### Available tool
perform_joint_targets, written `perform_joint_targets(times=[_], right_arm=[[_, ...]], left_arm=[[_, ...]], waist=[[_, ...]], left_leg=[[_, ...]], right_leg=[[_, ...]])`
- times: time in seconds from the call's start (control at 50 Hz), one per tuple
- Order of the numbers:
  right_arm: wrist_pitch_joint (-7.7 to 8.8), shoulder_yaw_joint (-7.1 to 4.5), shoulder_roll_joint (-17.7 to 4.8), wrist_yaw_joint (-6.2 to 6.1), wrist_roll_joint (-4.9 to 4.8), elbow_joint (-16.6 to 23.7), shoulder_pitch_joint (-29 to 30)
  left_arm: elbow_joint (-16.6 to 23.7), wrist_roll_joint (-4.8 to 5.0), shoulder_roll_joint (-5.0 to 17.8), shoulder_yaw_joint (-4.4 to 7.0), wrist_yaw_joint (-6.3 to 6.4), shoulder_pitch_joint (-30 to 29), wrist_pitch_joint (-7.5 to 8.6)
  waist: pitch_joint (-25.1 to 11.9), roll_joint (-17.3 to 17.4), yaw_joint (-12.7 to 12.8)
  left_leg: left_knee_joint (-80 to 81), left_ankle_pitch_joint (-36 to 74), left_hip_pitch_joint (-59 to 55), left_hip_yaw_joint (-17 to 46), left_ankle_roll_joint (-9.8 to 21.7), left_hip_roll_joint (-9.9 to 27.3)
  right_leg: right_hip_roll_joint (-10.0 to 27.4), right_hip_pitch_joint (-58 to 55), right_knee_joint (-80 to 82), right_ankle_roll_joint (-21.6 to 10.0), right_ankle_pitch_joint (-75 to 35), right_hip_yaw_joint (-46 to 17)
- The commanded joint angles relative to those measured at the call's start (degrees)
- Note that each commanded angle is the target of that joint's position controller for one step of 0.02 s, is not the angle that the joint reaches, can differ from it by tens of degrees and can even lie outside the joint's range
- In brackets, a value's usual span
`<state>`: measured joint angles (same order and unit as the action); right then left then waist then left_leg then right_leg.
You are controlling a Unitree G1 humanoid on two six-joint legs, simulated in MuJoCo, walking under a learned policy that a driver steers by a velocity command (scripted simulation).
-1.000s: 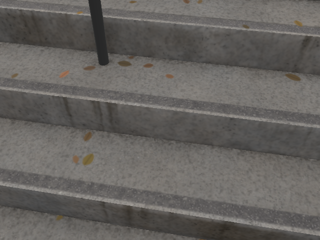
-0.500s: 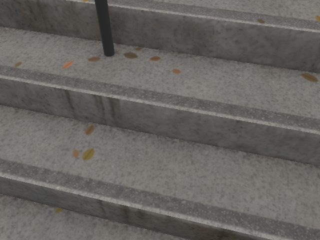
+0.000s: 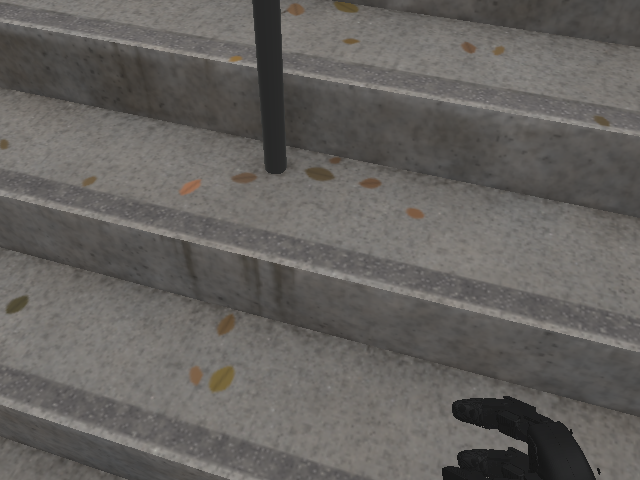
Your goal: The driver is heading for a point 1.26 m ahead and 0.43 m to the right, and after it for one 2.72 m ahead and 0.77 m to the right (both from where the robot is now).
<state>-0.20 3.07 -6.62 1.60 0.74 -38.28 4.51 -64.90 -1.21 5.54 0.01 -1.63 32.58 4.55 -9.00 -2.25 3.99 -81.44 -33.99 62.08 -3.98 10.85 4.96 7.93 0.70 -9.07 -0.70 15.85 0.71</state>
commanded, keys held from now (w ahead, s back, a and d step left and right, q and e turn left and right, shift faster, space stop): w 0.26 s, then w+e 0.18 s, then e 0.48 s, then w+e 0.08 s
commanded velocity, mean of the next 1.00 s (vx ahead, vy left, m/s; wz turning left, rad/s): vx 0.25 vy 0.02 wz -0.31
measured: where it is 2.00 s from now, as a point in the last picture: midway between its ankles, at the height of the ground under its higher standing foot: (445, 290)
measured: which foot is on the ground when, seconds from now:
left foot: down 0.00-0.68, up 0.70-1.00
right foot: down 0.00-0.04, up 0.06-0.64, down 0.66-1.00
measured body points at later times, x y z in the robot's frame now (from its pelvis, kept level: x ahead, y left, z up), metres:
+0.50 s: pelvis +0.20 +0.03 +0.16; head +0.21 +0.03 +0.61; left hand +0.44 +0.20 +0.09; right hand +0.13 -0.19 +0.01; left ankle +0.12 +0.14 -0.58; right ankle +0.28 -0.11 -0.30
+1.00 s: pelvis +0.43 -0.07 +0.32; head +0.43 -0.06 +0.77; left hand +0.50 +0.12 +0.16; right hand +0.58 -0.35 +0.25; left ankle +0.53 +0.04 -0.14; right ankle +0.39 -0.14 -0.41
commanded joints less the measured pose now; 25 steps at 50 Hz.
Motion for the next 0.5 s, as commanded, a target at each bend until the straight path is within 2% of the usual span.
perform_joint_targets(times=[0.02,0.04,0.06,0.08,0.1,0.12,0.14,0.16,0.18,0.2,0.22,0.24,0.26,0.28,0.3,0.32,0.34,0.36,0.38,0.4,0.42,0.44,0.46,0.48,0.5], right_arm=[[1.77,-4.02,-5.59,-3.76,-1.76,-6.38,-30.37],[2.57,-5.66,-11.37,-4.17,-0.01,-6.93,-32.41],[2.38,-7.86,-17.89,-4.27,1.24,-9.07,-31.77],[2.25,-8.18,-17.53,-4.76,2.39,-8.58,-24.57],[2.33,-8.33,-15.47,-5.4,1.88,-7.22,-16.28],[2.39,-7.7,-12.33,-5.82,1.73,-8.89,-13.6],[3.15,-7.19,-9.11,-5.57,1.76,-11.77,-15.05],[2.91,-6.58,-7.15,-5.27,-0.68,-14.33,-17.17],[3.24,-5.4,-2.8,-4.87,-0.09,-14.79,-16.35],[3.77,-4.83,-0.99,-4.66,0.85,-15.54,-18.7],[4.34,-4.84,-0.57,-4.34,0.98,-16.57,-20.83],[4.89,-5.27,-3.27,-3.93,0.49,-13.92,-17.36],[5.03,-6.31,-7.4,-3.57,0.48,-12.88,-14.11],[5.87,-6.41,-8.22,-3.68,0.66,-11.75,-14.51],[6.97,-6.58,-8.79,-3.23,0.84,-13.38,-17.85],[7.94,-6.65,-9.16,-2.87,0.78,-13.65,-22.57],[8.51,-7.67,-11.49,-2.96,0.73,-14.25,-26.27],[8.54,-8.34,-12.41,-3.32,0.95,-15.0,-29.48],[8.57,-8.26,-12.28,-3.23,1.83,-15.32,-31.83],[7.64,-4.0,-1.33,-1.95,7.94,-18.02,-30.38],[7.87,-3.62,-3.69,-1.82,8.51,-17.38,-30.33],[7.55,-8.62,-17.23,-3.18,2.32,-15.58,-31.72],[5.84,-3.97,-5.48,-0.32,7.5,-18.49,-31.03],[5.0,-4.23,-7.15,0.99,8.4,-18.57,-32.79],[4.22,-3.95,-7.85,1.5,8.62,-19.72,-34.21]], left_arm=[[4.92,4.43,14.85,3.24,2.23,-1.6,0.72],[10.56,3.13,16.04,4.21,1.52,-10.85,0.56],[12.55,2.59,11.54,4.67,1.33,-14.24,0.09],[13.4,-1.84,7.82,4.49,0.79,-13.79,-0.65],[14.95,-0.78,2.93,3.58,1.25,-12.57,-1.94],[17.7,-0.3,-0.02,2.32,2.32,-15.05,-2.93],[20.96,-0.8,0.3,1.64,3.02,-19.55,-3.42],[24.19,-2.66,-0.64,1.17,2.11,-22.42,-3.26],[24.74,-2.51,0.88,1.5,2.35,-21.58,-3.39],[26.12,-2.93,1.17,0.85,2.4,-21.05,-2.95],[26.17,-2.8,1.3,0.95,2.67,-20.75,-3.07],[26.88,-3.06,3.87,1.08,2.84,-22.06,-3.21],[27.7,-2.18,6.61,1.68,2.67,-22.76,-2.88],[24.73,-1.2,7.95,2.44,2.54,-18.82,-2.63],[22.69,0.74,7.47,2.67,2.78,-16.21,-2.67],[23.26,0.73,7.64,3.23,3.69,-18.98,-2.88],[26.34,-0.01,6.34,3.25,4.37,-23.51,-2.81],[28.38,0.48,6.08,3.23,4.04,-28.62,-2.25],[30.08,0.7,5.34,3.06,3.62,-32.95,-2.02],[33.42,3.83,5.47,-0.32,2.25,-38.33,-3.52],[34.62,3.55,3.95,-0.6,1.62,-34.52,-4.11],[35.67,1.25,3.57,1.16,3.23,-37.55,-2.31],[37.9,1.42,5.98,-0.87,1.23,-39.9,-3.75],[37.17,0.52,5.43,-0.53,-0.08,-37.8,-4.75],[38.7,-0.05,5.23,-1.22,-1.06,-39.54,-5.36]], waist=[[-5.85,-2.99,-16.61],[-7.47,9.03,-18.76],[-6.94,22.34,-16.85],[-2.58,10.67,-10.55],[-0.97,5.89,-5.36],[4.72,8.02,-2.62],[6.99,8.94,-2.14],[9.17,21.33,-0.95],[11.96,17.98,0.12],[10.73,12.84,0.93],[11.24,9.78,1.12],[12.85,2.6,2.03],[12.89,1.45,3.12],[8.47,1.25,2.64],[6.82,4.75,1.59],[6.59,5.64,-2.04],[9.32,5.01,-4.71],[10.33,0.97,-6.77],[11.35,0.26,-8.25],[2.91,1.03,-11.38],[0.62,2.67,-8.7],[10.98,0.29,-6.81],[-1.84,1.99,-7.99],[3.07,7.22,-6.07],[6.18,7.36,-5.46]], left_leg=[[16.58,-2.89,-46.61,7.2,0.19,-3.03],[34.36,-9.52,-45.23,24.59,1.64,3.32],[59.08,-19.97,-49.92,51.74,2.33,10.5],[66.01,-0.62,-44.01,61.37,0.95,14.77],[61.16,6.53,-40.02,54.31,1.87,14.63],[54.14,3.18,-34.92,43.6,0.96,11.71],[50.94,-1.38,-34.95,35.34,-0.83,9.42],[53.17,-10.5,-33.06,26.07,-0.34,4.67],[53.89,-7.86,-32.48,21.59,-0.52,4.39],[55.54,-1.37,-34.97,18.49,-1.53,3.48],[57.83,1.95,-35.86,18.92,0.04,4.12],[61.64,11.35,-31.64,17.19,0.37,4.59],[64.69,11.93,-29.07,13.95,1.28,4.05],[65.89,17.96,-30.64,11.23,3.04,5.02],[66.56,17.62,-34.48,11.81,5.05,7.07],[67.76,16.6,-43.36,15.75,8.49,9.78],[68.71,15.74,-51.95,17.85,9.54,12.52],[68.25,19.14,-60.68,18.32,8.03,15.22],[68.46,21.09,-66.63,16.15,6.59,16.52],[58.02,61.83,-72.31,15.33,3.48,15.01],[57.96,67.67,-77.19,9.31,1.34,14.12],[67.69,45.33,-71.24,7.25,-0.04,19.53],[64.41,37.5,-64.86,3.4,0.56,8.66],[67.8,30.66,-59.17,-0.65,0.61,6.94],[70.91,31.64,-54.7,-0.02,0.82,7.83]], right_leg=[[0.02,19.24,-24.94,-6.57,-69.5,5.64],[-1.43,20.6,-39.74,-3.84,-60.83,5.73],[-11.28,34.6,-63.24,-3.07,-15.23,4.15],[-8.53,37.57,-85.08,-2.19,-9.38,-6.84],[-6.53,39.86,-93.87,-1.41,-10.86,-7.11],[-5.35,44.91,-98.33,-1.5,-12.96,-5.3],[-5.81,50.96,-102.03,-2.71,-12.81,-6.67],[-7.15,55.22,-99.91,-4.13,1.95,-7.95],[-8.71,58.36,-102.37,-4.31,4.03,-8.44],[-7.64,59.05,-98.71,-4.62,3.66,-8.47],[-8.04,61.37,-99.19,-3.89,2.06,-5.79],[-6.62,57.12,-86.76,-2.05,-0.85,-4.55],[-6.29,52.26,-77.89,-0.33,-1.93,-2.8],[-6.34,46.67,-77.44,0.1,-4.49,0.89],[-5.53,48.08,-82.83,0.06,-4.98,1.24],[-6.53,57.97,-95.55,-0.32,2.28,0.02],[-6.32,69.02,-100.5,-1.27,8.31,-3.59],[-6.94,77.1,-103.5,-3.17,13.11,-8.15],[-8.03,83.68,-105.79,-4.32,16.44,-9.45],[-11.14,89.45,-112.72,-4.62,9.53,-13.62],[-12.28,91.52,-113.37,-3.25,12.96,-13.79],[-9.27,88.89,-104.07,-3.52,19.63,-6.84],[-9.64,82.06,-102.17,-7.11,4.45,-5.26],[-7.96,78.54,-100.71,-8.68,1.25,-1.62],[-6.45,76.02,-98.94,-9.87,0.69,1.69]])
Velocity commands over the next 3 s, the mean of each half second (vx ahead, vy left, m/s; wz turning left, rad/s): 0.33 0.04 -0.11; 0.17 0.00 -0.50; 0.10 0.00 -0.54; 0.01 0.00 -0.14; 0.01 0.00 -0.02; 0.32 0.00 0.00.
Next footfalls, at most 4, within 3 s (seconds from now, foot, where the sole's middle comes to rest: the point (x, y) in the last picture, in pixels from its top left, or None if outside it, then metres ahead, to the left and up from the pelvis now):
0.66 right None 0.43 -0.15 -0.45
1.26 left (388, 239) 0.77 -0.03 -0.28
1.70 right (535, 316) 0.63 -0.26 -0.28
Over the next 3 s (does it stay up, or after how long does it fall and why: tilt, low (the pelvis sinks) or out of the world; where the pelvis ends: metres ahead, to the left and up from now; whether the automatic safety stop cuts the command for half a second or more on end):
stays up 0.77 -0.24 0.48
